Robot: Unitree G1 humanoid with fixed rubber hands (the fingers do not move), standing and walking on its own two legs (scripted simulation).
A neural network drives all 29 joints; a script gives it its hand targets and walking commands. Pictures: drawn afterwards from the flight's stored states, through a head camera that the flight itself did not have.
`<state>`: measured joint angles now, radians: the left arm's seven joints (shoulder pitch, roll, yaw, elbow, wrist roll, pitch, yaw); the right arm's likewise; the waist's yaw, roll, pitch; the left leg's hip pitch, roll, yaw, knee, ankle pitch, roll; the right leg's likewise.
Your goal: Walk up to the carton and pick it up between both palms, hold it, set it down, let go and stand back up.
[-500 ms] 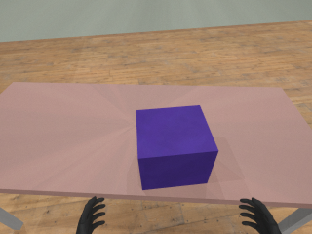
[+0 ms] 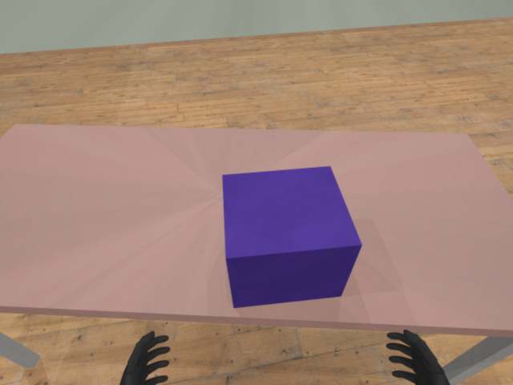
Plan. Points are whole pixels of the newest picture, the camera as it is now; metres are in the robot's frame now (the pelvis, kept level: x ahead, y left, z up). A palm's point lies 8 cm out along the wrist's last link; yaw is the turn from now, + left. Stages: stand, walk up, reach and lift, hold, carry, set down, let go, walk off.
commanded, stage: let go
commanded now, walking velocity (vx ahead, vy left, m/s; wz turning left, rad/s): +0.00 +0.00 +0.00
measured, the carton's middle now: (282, 236) +0.42 +0.00 -0.05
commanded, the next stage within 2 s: stand in 0.48 s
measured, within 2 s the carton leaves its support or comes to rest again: neither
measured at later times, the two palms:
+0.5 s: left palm out of the picture +0.15 +0.23 -0.07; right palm (434, 384) +0.17 -0.23 -0.07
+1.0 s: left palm out of the picture +0.07 +0.27 -0.11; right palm out of the picture +0.15 -0.24 -0.09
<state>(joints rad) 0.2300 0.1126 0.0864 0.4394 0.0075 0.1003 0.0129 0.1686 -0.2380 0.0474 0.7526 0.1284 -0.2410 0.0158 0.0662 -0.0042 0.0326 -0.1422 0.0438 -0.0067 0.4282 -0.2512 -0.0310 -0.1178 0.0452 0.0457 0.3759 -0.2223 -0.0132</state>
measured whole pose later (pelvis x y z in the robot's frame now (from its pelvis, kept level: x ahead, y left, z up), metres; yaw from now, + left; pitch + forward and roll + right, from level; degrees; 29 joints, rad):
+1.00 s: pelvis +0.00 -0.01 +0.00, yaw +0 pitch -2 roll +0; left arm 0.23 0.26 0.09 0.82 0.03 0.00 0.01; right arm 0.17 -0.23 -0.01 0.75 0.06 -0.03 0.00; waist 0.06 -0.01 0.03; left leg -0.14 0.04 -0.01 0.43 -0.24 -0.03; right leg -0.14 0.04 0.05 0.42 -0.24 -0.02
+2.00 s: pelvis -0.02 -0.01 +0.00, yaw +0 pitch -3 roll +0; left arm 0.23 0.26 0.09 0.92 0.03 -0.02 0.01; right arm 0.17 -0.23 -0.02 0.75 0.06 -0.02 0.00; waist 0.06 -0.01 0.03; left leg -0.14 0.04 -0.01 0.43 -0.23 -0.03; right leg -0.14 0.04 0.05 0.42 -0.22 -0.02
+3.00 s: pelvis -0.02 -0.01 +0.00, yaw +0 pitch -3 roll +0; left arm 0.23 0.27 0.09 0.95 0.02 -0.02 0.00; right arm 0.17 -0.23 -0.02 0.75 0.06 -0.02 0.00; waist 0.06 0.00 0.04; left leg -0.14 0.04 -0.01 0.43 -0.23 -0.03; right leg -0.14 0.04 0.05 0.42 -0.22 -0.02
